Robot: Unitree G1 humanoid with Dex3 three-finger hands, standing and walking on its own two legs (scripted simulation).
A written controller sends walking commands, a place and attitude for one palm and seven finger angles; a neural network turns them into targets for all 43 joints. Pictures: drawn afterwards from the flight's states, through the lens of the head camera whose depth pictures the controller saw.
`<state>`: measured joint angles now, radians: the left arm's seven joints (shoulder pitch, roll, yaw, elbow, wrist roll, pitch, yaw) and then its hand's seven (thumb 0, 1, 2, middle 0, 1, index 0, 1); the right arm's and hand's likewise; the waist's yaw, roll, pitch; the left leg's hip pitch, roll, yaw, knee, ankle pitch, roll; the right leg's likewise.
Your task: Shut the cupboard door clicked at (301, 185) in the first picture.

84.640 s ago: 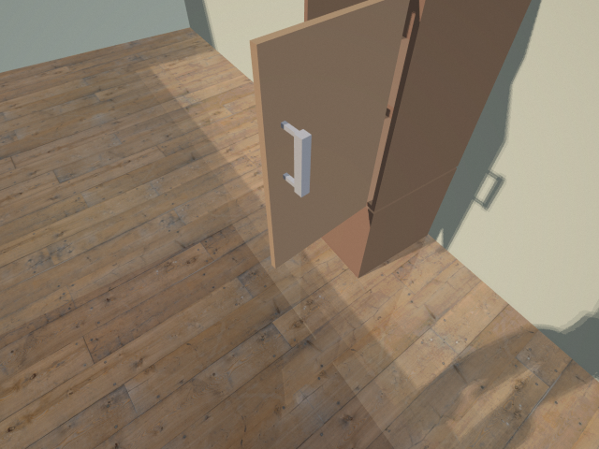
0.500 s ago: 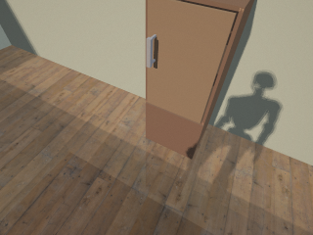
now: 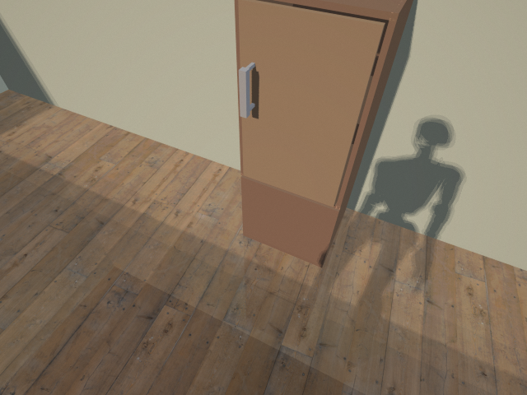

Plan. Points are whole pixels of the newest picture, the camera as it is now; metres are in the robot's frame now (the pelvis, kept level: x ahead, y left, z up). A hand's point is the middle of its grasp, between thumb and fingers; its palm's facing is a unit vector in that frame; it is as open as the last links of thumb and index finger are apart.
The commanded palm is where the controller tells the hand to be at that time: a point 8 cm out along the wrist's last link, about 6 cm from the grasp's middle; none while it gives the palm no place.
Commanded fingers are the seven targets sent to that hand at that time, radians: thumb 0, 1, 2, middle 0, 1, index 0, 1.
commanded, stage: let the arm hang, fingers relaxed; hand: left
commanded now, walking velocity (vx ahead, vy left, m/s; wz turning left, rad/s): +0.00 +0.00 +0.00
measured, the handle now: (248, 90) +0.89 +0.09 +0.02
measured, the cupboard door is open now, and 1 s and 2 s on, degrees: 0 0 0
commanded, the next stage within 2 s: look to check the result in 0.08 s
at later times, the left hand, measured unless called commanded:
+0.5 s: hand out of the picture -0.02 +0.16 -0.18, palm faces +0.04 -0.98 -0.18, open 7.4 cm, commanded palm none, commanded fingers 0.00 0.90 0.90 -0.20 -0.30 -0.20 -0.30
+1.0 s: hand out of the picture +0.00 +0.14 -0.18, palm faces +0.03 -0.99 -0.16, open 7.4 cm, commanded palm none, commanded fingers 0.00 0.90 0.90 -0.20 -0.30 -0.20 -0.30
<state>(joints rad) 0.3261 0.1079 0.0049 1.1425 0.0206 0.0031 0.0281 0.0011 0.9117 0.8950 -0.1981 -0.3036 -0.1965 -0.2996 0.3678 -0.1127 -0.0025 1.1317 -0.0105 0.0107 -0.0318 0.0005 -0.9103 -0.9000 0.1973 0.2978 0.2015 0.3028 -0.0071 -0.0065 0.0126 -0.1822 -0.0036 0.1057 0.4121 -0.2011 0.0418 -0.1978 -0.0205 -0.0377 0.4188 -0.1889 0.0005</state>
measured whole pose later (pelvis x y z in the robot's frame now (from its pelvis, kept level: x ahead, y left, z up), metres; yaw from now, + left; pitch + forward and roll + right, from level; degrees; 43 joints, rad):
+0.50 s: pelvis +0.01 +0.00 +0.00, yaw +0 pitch -1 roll +0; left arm 0.33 0.12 0.01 1.15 0.02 0.00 0.03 0.00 0.91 0.90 -0.20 -0.30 -0.20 -0.30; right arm 0.32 -0.12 0.00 1.11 -0.01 0.00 -0.03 0.00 -0.91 -0.90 0.20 0.30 0.20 0.30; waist 0.00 0.01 0.02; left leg -0.17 0.00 0.10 0.41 -0.21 0.03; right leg -0.19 -0.01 -0.04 0.42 -0.20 0.00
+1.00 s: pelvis +0.02 -0.01 +0.00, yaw +0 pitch -2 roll +0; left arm 0.31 0.12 0.01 1.15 0.02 -0.01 0.03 0.00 0.91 0.90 -0.20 -0.30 -0.20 -0.30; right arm 0.32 -0.12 0.00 1.13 -0.01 0.00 -0.03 0.00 -0.91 -0.90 0.20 0.30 0.20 0.30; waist -0.01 0.00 0.03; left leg -0.15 0.02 0.10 0.39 -0.22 0.02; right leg -0.16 0.00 -0.04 0.40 -0.21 -0.02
